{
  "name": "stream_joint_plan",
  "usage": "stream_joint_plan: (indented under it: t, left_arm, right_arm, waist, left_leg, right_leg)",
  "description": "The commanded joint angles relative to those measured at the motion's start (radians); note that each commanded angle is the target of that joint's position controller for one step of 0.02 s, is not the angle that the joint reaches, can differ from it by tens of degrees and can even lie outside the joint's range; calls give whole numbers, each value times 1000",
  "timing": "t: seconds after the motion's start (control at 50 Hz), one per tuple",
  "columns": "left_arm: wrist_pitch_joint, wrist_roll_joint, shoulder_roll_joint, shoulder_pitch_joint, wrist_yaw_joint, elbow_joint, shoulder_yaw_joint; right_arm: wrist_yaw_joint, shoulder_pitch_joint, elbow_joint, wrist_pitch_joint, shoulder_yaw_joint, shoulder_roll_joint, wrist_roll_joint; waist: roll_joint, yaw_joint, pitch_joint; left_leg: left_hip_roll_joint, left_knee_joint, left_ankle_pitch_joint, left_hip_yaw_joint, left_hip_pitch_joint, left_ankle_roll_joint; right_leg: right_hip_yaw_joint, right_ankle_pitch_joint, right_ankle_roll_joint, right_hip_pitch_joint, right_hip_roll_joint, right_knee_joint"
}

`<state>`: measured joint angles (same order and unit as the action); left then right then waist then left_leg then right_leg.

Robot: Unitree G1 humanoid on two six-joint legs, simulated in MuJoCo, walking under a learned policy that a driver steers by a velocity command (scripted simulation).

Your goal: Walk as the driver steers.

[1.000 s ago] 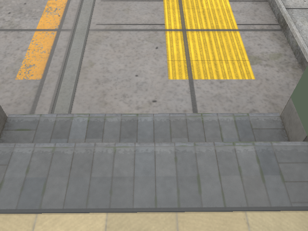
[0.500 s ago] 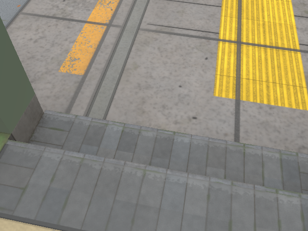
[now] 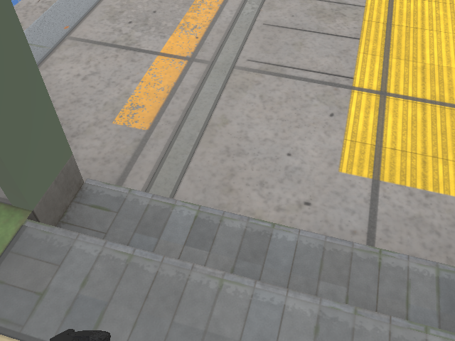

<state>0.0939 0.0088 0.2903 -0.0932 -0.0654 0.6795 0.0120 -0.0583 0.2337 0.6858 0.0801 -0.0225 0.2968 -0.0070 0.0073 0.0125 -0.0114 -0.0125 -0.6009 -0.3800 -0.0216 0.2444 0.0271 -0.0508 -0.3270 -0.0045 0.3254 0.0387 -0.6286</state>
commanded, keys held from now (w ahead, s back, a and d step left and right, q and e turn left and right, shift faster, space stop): no key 0.48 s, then w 0.52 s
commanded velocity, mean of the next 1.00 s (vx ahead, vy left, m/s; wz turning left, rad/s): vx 0.16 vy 0.00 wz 0.01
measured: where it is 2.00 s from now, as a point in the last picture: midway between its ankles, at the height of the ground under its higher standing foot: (245, 280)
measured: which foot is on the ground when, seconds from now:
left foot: down 0.00-1.00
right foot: down 0.00-0.74, up 0.76-1.00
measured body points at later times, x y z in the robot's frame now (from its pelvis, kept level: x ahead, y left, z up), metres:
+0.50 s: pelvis +0.00 -0.01 +0.00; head +0.01 -0.01 +0.45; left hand +0.18 +0.26 -0.08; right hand +0.15 -0.28 -0.08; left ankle -0.04 +0.14 -0.73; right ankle +0.00 -0.12 -0.73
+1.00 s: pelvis +0.14 +0.00 +0.01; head +0.15 +0.00 +0.46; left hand +0.35 +0.22 -0.08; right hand +0.09 -0.24 -0.13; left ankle -0.02 +0.12 -0.73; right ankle +0.24 -0.12 -0.69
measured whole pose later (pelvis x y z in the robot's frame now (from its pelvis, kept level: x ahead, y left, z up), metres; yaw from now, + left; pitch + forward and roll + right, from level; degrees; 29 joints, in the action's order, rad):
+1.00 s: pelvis +0.14 +0.00 +0.01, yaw +0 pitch +1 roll +0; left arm 0.06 -0.06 0.24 -0.10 -0.07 0.74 0.02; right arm -0.03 0.54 0.84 0.08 0.02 0.23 0.06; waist -0.01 0.08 0.03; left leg -0.01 -0.19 -0.35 0.02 -0.14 -0.01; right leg -0.04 -0.22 0.04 0.55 0.03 -0.76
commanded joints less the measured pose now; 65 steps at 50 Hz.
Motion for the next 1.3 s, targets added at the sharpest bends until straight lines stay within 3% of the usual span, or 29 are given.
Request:
stream_joint_plan:
  t: [0.02,0.22,0.5,0.54,0.58,0.64,0.66,0.7,0.74,0.76,0.78,0.8,0.82,0.86,0.9,0.96,1.02,1.06,1.08,1.1,1.12,1.14,1.16,1.18,1.2,1.22,1.26,1.28,1.3]
  left_arm:
    - [17,1,131,43,-1,-75,41]
    - [15,-3,166,50,7,-63,54]
    - [10,-1,175,20,13,-26,51]
    - [2,-22,234,-33,33,-14,79]
    - [13,-37,221,-69,53,-7,78]
    - [24,-20,174,-161,81,16,60]
    - [16,-15,161,-165,87,15,51]
    - [-10,-27,187,-47,83,-7,50]
    - [-27,-69,177,48,64,-35,52]
    - [-19,-83,110,97,50,-78,41]
    - [10,-84,76,71,24,-60,29]
    - [33,-65,62,36,26,-41,30]
    - [38,-70,82,13,35,-25,38]
    - [21,-107,67,-6,38,-16,41]
    - [0,-91,26,23,23,-13,32]
    - [-23,-60,-27,123,-9,-33,7]
    - [-18,-48,29,102,-8,-25,13]
    - [-11,-42,86,32,9,-7,33]
    - [-1,-34,138,-90,21,26,55]
    - [0,-47,187,-289,33,75,66]
    - [-9,-57,185,-549,43,127,63]
    - [10,-90,156,-631,45,183,60]
    - [26,-66,158,-479,44,175,64]
    - [24,-54,70,-354,47,150,37]
    - [23,-44,0,-293,48,149,9]
    - [-3,-10,86,-211,46,131,48]
    - [-2,-16,68,-219,38,130,41]
    - [35,-89,-32,-191,39,122,10]
    - [45,-92,-31,-189,43,120,15]
  right_arm:
    - [3,-22,-81,16,-39,146,-2]
    - [1,-43,-99,9,-37,169,1]
    - [8,-31,-90,-1,-33,182,4]
    - [28,-3,-86,-10,-54,228,27]
    - [46,-32,-105,-3,-45,189,46]
    - [51,-48,-109,19,-28,115,57]
    - [51,-45,-102,29,-30,109,63]
    - [46,40,-61,43,-34,100,62]
    - [44,208,2,58,-44,111,66]
    - [59,330,40,63,-62,189,67]
    - [61,390,22,62,-60,206,73]
    - [54,373,47,56,-45,157,82]
    - [45,335,54,51,-28,104,87]
    - [44,258,52,38,2,46,77]
    - [51,211,43,24,5,59,66]
    - [28,232,76,16,-8,129,61]
    - [10,221,109,13,-25,168,72]
    - [9,215,125,15,-26,171,84]
    - [5,225,131,23,-20,146,100]
    - [3,345,130,33,8,44,116]
    - [-25,430,134,43,44,-49,127]
    - [-36,139,93,44,8,22,78]
    - [-17,75,84,50,-3,39,67]
    - [7,72,92,48,-11,67,91]
    - [21,70,90,42,5,23,113]
    - [43,155,89,-6,-23,74,-6]
    - [49,175,104,-52,-17,30,5]
    - [11,99,82,-32,39,-80,123]
    - [5,95,86,-25,34,-71,128]
  waist:
    - [7,-12,106]
    - [-3,-9,78]
    - [-5,-10,64]
    - [-7,-23,0]
    - [10,-45,-49]
    - [135,-71,-20]
    - [131,-64,-35]
    - [84,27,-68]
    - [30,122,-23]
    - [-181,152,16]
    - [-188,181,-12]
    - [-126,143,-69]
    - [-94,108,-91]
    - [-77,44,-75]
    - [-76,28,-79]
    - [-108,37,-94]
    - [-101,-6,-98]
    - [-99,-60,-38]
    - [-61,-103,43]
    - [83,-110,252]
    - [224,-180,470]
    - [121,-262,163]
    - [87,-186,-15]
    - [43,-126,-12]
    - [31,-64,14]
    - [14,26,-24]
    - [11,39,4]
    - [75,26,14]
    - [46,16,-22]
  left_leg:
    - [-32,95,285,-38,36,-18]
    - [-31,108,240,-25,20,-16]
    - [-35,143,136,-15,17,-16]
    - [-24,163,-152,-22,83,-74]
    - [-33,147,-236,-48,156,-125]
    - [9,-47,-53,32,217,-96]
    - [12,-51,-66,40,185,-101]
    - [29,147,-20,92,-72,-130]
    - [1,209,49,28,-304,-159]
    - [-180,281,97,-293,-479,-298]
    - [-359,378,327,-552,-589,-416]
    - [-408,384,365,-502,-578,-404]
    - [-378,385,352,-411,-538,-362]
    - [-296,423,335,-266,-440,-302]
    - [-223,497,305,-154,-332,-247]
    - [-182,514,418,-52,-146,-231]
    - [-251,453,544,-77,-176,-252]
    - [-214,312,807,-14,-142,-213]
    - [-139,127,875,56,-64,-149]
    - [-33,-175,586,85,154,-70]
    - [121,-524,-160,26,380,-32]
    - [89,-774,-173,-112,579,-79]
    - [-4,-796,-60,-116,623,-110]
    - [-46,-741,-16,-105,542,-128]
    - [-86,-679,42,-108,460,-137]
    - [-71,-610,63,-43,371,-96]
    - [-68,-538,38,-17,274,-60]
    - [-128,-528,87,-66,311,-70]
    - [-120,-435,156,-54,350,-68]
  right_leg:
    - [59,359,32,-140,48,62]
    - [52,298,20,-120,31,82]
    - [60,190,25,-129,23,122]
    - [69,-156,80,-111,11,153]
    - [163,-332,161,-114,59,223]
    - [467,-344,304,-261,260,392]
    - [476,-324,306,-233,277,411]
    - [325,-285,252,-56,208,400]
    - [181,-164,206,80,116,205]
    - [27,-82,95,283,-40,-153]
    - [98,-223,67,515,-80,-378]
    - [171,-233,86,608,-50,-512]
    - [153,-183,88,620,-14,-593]
    - [104,-88,93,558,18,-545]
    - [42,46,63,434,22,-358]
    - [-32,114,20,176,-21,-97]
    - [-17,260,60,118,-50,20]
    - [-51,315,113,-81,-98,44]
    - [-42,345,154,-281,-107,7]
    - [158,493,295,-668,46,-25]
    - [663,318,500,-969,331,179]
    - [716,107,383,-744,291,319]
    - [602,-90,315,-479,285,358]
    - [544,-99,312,-323,265,395]
    - [461,24,298,-221,246,415]
    - [391,310,232,-161,217,407]
    - [259,530,236,-61,195,417]
    - [254,314,291,-6,206,509]
    - [248,228,291,-7,185,525]
Next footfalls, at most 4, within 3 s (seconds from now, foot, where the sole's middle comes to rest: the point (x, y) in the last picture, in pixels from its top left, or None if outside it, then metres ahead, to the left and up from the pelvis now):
1.08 right None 0.33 -0.12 -0.76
1.58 left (202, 309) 0.58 0.10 -0.76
2.22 right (272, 249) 0.88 -0.15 -0.94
2.76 left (209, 197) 1.26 0.10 -1.12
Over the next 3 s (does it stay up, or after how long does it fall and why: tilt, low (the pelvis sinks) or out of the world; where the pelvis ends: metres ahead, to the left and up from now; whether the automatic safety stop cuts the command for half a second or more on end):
stays up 1.23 -0.01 -0.35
